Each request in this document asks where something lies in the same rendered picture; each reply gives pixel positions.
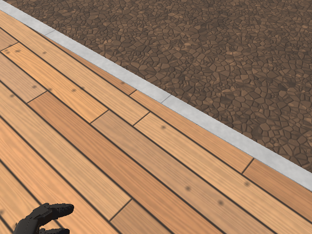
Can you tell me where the left robot hand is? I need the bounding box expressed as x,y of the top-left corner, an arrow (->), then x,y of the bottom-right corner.
13,203 -> 74,234

